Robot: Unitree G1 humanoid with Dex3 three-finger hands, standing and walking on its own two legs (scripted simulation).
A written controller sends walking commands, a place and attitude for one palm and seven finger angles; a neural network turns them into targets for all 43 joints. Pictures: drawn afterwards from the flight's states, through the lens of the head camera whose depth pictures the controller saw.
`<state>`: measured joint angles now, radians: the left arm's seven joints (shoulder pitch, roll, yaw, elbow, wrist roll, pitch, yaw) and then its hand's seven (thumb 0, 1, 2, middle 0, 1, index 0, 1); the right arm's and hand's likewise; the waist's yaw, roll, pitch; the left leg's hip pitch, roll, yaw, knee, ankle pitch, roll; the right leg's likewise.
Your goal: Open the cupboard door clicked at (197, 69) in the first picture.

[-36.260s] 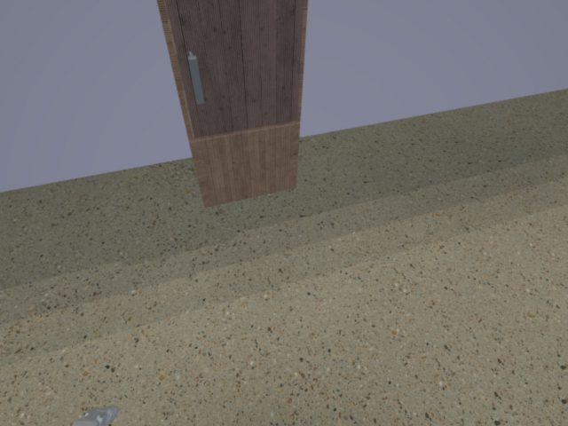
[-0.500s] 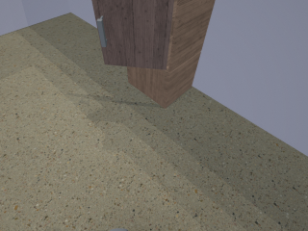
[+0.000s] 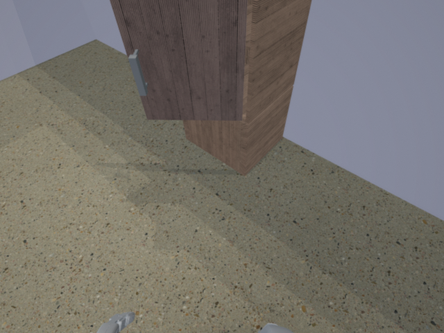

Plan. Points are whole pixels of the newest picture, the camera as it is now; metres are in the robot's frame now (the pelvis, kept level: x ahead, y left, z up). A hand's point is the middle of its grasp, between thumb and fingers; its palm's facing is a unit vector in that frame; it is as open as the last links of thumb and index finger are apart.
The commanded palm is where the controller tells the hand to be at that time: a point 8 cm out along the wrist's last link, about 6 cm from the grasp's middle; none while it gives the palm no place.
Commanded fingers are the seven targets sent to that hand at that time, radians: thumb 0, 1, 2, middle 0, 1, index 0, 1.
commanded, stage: take the last steps up to it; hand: left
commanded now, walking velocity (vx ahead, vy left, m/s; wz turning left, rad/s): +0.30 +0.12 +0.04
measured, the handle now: (140, 72) +0.97 +0.33 -0.08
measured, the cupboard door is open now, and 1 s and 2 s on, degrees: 38 38 38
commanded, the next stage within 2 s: come to a stop and stand still in 0.88 s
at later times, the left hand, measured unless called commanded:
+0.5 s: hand out of the picture +0.11 +0.23 -0.17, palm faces +0.16 -0.97 -0.17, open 7.3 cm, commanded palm none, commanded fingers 0.00 0.90 0.90 -0.20 -0.30 -0.20 -0.30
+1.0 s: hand (138, 200) +0.46 +0.24 -0.15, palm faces +0.00 -0.98 -0.22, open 7.3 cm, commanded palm none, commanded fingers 0.00 0.90 0.90 -0.20 -0.30 -0.20 -0.30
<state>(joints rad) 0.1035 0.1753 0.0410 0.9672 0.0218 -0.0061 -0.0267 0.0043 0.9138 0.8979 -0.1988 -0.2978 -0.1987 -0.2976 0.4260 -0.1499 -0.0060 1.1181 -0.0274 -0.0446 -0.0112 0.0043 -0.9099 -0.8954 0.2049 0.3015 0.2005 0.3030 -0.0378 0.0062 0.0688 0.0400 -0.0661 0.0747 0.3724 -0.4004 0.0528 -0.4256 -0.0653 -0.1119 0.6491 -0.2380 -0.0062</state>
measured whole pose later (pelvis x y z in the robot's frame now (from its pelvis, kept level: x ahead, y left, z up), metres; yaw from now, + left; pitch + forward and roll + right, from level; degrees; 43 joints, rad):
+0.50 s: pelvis +0.19 +0.06 +0.00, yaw +2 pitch +0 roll +0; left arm 0.40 0.17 0.06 1.13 0.02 -0.03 -0.01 0.00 0.92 0.90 -0.20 -0.30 -0.20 -0.30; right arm 0.13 -0.19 -0.05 0.99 -0.03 -0.06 0.03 0.00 -0.91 -0.90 0.20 0.30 0.20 0.30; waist 0.05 -0.02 0.05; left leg -0.36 0.04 0.10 0.54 -0.18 0.02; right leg -0.12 -0.12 -0.12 0.63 -0.46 0.03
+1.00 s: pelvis +0.36 +0.07 +0.01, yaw +0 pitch -1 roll +1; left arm 0.14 0.16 0.04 0.99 0.02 -0.06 0.00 0.00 0.92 0.90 -0.20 -0.30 -0.20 -0.30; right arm 0.31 -0.19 -0.03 1.12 -0.02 0.00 -0.01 0.01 -0.92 -0.90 0.20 0.30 0.20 0.30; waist -0.03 0.03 0.10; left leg -0.34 0.03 0.07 1.00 -0.48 -0.01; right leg -0.26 -0.04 -0.14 0.54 -0.27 -0.04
